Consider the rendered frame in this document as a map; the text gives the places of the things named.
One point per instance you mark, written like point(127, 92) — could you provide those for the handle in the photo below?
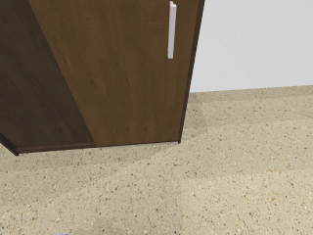
point(171, 30)

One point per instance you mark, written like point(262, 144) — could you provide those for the wardrobe door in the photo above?
point(113, 55)
point(36, 104)

